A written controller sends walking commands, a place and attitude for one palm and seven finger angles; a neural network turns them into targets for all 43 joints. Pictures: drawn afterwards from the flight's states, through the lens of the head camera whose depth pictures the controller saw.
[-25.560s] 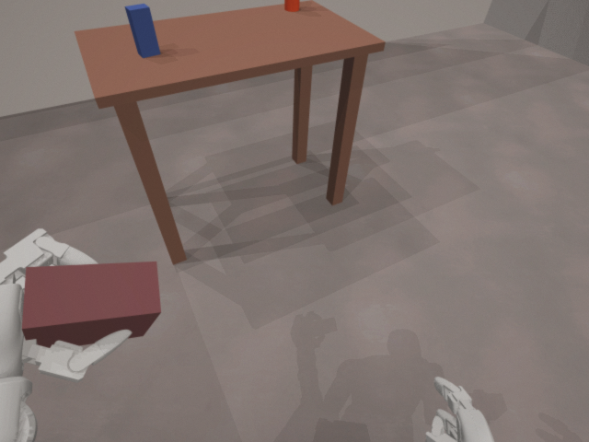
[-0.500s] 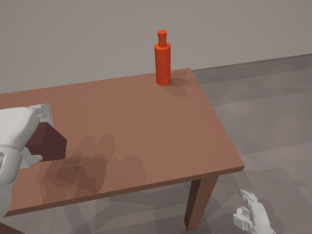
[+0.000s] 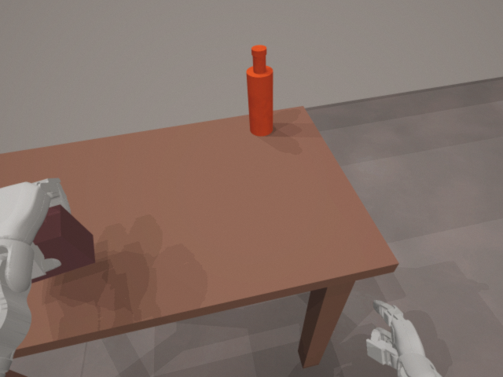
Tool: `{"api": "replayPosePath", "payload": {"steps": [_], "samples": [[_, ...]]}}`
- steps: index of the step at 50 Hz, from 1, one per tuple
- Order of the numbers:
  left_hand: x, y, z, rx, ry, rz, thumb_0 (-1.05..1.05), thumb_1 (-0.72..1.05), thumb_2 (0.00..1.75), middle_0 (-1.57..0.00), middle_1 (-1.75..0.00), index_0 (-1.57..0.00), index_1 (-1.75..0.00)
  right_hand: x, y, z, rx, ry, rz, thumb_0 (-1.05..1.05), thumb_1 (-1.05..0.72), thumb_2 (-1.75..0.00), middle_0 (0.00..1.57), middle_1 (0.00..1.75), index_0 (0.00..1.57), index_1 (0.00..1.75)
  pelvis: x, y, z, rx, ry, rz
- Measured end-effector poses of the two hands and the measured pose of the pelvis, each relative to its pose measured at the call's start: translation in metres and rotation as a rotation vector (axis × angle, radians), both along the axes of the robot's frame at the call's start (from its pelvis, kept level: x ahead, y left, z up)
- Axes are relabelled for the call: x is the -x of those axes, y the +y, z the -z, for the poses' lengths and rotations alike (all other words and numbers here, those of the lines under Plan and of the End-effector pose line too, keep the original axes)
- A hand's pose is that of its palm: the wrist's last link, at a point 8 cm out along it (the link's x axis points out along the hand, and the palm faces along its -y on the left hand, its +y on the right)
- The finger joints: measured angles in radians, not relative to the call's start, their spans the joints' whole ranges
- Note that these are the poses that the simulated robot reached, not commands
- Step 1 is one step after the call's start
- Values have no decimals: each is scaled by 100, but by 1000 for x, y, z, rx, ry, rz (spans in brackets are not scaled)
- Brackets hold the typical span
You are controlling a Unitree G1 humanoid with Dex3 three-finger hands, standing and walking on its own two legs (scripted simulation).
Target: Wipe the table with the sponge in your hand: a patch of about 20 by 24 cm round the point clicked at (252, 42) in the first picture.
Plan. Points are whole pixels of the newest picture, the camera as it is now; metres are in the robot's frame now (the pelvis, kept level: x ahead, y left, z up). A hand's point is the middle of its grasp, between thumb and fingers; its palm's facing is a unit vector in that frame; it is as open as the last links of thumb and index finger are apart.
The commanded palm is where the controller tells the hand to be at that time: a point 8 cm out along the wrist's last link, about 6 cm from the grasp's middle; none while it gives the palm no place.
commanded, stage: lower the sponge onto the table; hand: left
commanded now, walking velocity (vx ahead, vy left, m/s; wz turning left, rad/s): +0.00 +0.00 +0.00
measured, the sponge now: (49, 250) +0.23 +0.37 +0.08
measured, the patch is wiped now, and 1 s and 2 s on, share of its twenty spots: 0.00 0.10 0.15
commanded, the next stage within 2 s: wipe forward along the first lane in 0.20 s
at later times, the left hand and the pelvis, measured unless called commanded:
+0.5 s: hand (62, 246) +0.23 +0.34 +0.10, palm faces -0.06 -0.03 -1.00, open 9.5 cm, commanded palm +0.22 +0.33 +0.16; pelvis +0.01 -0.01 +0.00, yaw +1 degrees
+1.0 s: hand (73, 222) +0.28 +0.35 +0.09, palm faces -0.13 -0.01 -0.99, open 9.5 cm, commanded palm +0.27 +0.35 +0.14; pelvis +0.01 -0.02 +0.00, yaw +2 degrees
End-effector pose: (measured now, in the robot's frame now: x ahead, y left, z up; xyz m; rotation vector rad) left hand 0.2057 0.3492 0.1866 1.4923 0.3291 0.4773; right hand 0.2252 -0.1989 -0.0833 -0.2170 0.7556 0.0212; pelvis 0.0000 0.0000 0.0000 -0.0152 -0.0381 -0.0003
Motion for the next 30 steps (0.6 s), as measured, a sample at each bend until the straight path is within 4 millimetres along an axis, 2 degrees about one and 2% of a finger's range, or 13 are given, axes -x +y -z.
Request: {"api": "replayPosePath", "payload": {"steps": [3, 5, 6, 12, 17, 24, 30], "samples": [[5, 4, 23, 45, 132, -65, 0, -47, 104, -82, -143, -81, -143, -1, -3, 1, 1, -5, -7, 1, -91, -90, 21, 30, 21, 31, 1, 1, 0, -1, 11, -14], [7, -6, 40, 79, 213, -29, 0, -47, 104, -82, -143, -81, -143, -1, -4, 2, 13, -11, -13, 1, -91, -90, 21, 30, 22, 31, 0, 1, 1, -1, 15, -22], [7, -11, 43, 72, 224, 0, 0, -47, 104, -82, -144, -81, -144, -1, -4, 2, 23, -15, -17, 1, -91, -90, 21, 30, 23, 31, 0, 1, 1, -1, 14, -27], [-2, -35, 29, -9, 161, 216, 0, -47, 104, -81, -144, -81, -144, 0, -3, 2, 56, -19, -21, 1, -91, -90, 21, 30, 22, 31, -5, -3, 1, 3, 1, -32], [-14, -27, 33, 7, 133, 181, 0, -47, 105, -82, -143, -81, -143, 1, -7, 3, 30, -1, 5, 1, -91, -90, 21, 30, 21, 30, -7, -7, 1, 2, 11, -14], [-10, -14, 35, 7, 152, 94, 0, -48, 105, -82, -143, -81, -143, 1, -22, 7, 43, 21, 20, 1, -91, -90, 21, 30, 21, 30, -11, -9, 1, 2, 28, -14], [-18, -13, 37, 6, 179, 88, 0, -49, 105, -83, -141, -82, -141, -1, -31, 11, 68, 33, 29, 1, -91, -90, 21, 30, 20, 30, -12, -12, 2, 4, 39, -33]]}}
